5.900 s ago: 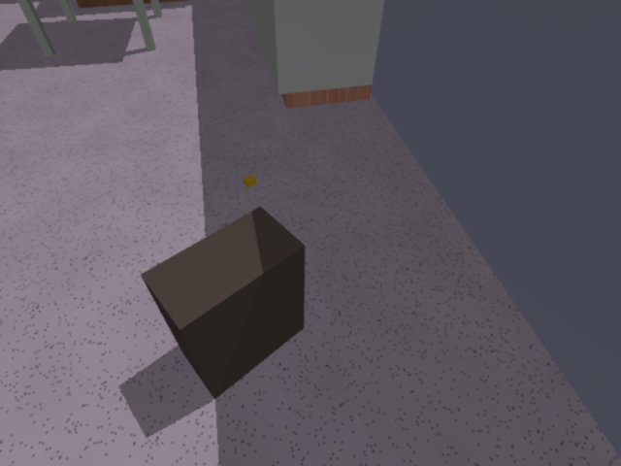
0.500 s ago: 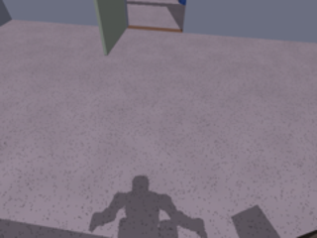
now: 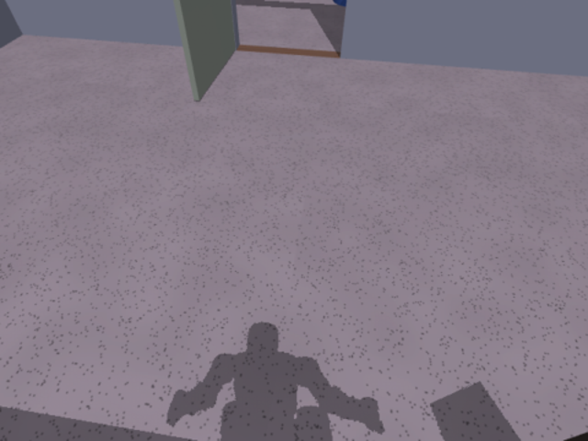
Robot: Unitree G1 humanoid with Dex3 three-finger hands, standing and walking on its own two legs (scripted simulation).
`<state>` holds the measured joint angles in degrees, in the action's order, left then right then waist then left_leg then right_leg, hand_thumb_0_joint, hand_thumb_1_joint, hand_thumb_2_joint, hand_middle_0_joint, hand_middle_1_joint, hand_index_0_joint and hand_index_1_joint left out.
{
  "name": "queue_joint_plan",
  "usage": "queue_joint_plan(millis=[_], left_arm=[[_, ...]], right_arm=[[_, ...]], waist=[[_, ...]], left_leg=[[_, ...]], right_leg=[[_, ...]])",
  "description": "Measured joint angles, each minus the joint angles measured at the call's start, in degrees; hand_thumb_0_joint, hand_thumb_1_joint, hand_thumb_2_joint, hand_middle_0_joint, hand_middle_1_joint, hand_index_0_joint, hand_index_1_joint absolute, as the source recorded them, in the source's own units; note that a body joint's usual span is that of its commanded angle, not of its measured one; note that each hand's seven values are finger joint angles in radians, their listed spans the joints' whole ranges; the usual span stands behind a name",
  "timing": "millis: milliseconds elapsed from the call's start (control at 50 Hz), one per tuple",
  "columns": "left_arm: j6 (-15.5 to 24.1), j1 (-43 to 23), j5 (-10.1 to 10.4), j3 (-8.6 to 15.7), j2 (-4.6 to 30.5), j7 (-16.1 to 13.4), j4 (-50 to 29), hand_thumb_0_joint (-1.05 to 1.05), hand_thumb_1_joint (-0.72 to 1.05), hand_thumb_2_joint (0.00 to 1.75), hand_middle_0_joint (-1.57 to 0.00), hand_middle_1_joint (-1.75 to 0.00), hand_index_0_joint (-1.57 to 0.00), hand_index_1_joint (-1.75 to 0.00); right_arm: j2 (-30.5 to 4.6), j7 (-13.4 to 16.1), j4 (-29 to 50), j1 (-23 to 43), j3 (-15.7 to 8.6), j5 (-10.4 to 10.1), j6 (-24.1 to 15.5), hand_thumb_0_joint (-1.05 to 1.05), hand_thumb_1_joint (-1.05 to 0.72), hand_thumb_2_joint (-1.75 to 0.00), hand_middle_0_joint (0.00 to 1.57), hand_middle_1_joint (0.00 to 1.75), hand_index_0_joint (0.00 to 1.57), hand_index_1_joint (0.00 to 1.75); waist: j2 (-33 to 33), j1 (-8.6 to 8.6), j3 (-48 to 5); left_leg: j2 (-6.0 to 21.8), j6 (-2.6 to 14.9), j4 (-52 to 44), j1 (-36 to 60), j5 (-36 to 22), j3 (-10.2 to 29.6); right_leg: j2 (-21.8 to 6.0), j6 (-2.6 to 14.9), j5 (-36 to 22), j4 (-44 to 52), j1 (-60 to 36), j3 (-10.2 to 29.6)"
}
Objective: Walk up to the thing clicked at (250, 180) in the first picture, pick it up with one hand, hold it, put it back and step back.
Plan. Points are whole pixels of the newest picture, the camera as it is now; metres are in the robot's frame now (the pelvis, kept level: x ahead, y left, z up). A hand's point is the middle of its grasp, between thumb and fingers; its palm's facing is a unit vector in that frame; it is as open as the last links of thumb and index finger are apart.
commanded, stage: stand
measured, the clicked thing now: out of the picture -0.14 -1.47 -0.77
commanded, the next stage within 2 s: walk up in 1.22 s
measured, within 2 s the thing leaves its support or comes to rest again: neither
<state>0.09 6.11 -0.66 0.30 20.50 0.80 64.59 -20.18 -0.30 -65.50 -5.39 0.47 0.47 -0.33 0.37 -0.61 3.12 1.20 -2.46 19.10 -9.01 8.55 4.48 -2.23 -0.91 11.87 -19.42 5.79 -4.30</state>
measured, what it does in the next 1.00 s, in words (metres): stands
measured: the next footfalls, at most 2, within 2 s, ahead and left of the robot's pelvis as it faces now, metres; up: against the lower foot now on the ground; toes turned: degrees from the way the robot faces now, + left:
left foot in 1.48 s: +0.15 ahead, +0.16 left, +0.00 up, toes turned +4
right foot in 1.90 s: +0.33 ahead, -0.11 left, +0.00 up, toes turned -14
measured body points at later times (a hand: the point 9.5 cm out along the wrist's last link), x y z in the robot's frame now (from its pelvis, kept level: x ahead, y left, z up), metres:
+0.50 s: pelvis +0.01 +0.00 +0.00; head +0.03 +0.00 +0.45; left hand +0.09 +0.30 -0.13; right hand +0.10 -0.30 -0.13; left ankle +0.02 +0.15 -0.75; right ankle -0.01 -0.13 -0.75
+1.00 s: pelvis +0.01 +0.00 +0.00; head +0.02 +0.00 +0.45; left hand +0.08 +0.31 -0.13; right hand +0.08 -0.30 -0.13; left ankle +0.02 +0.15 -0.75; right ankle -0.01 -0.13 -0.75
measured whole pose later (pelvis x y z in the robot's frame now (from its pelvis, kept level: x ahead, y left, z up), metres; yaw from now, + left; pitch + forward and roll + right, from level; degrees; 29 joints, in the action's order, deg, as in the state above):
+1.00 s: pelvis +0.01 +0.00 +0.00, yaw -1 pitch -2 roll +0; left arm -0.1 7.1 -0.8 0.4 20.6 0.7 64.0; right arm -20.2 -0.1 -64.7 -6.2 0.6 0.5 -0.2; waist 0.2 -0.6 3.0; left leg 1.2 -2.2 19.2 -7.9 9.5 3.8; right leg -2.3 -1.1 12.3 -18.9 4.7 -3.7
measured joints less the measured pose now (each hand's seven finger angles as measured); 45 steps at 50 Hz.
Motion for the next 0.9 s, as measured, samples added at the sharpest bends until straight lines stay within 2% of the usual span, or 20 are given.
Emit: queue_joint_plan(millis=[900], left_arm=[[-0.1, 0.63, -0.07, 0.11, 0.03, -0.19, -0.64, 0.01, 0.9, 0.9, -0.2, -0.3, -0.2, -0.3]], right_arm=[[-0.02, 0.29, 0.91, -0.66, 0.14, 0.02, 0.16, 0.0, -0.9, -0.89, 0.2, 0.3, 0.2, 0.3]], waist=[[-0.28, 0.04, -0.18]], left_leg=[[-0.01, 0.25, 0.09, 1.22, 1.06, -0.63]], right_leg=[[-0.05, -0.22, 0.49, 0.6, -1.32, 0.55]])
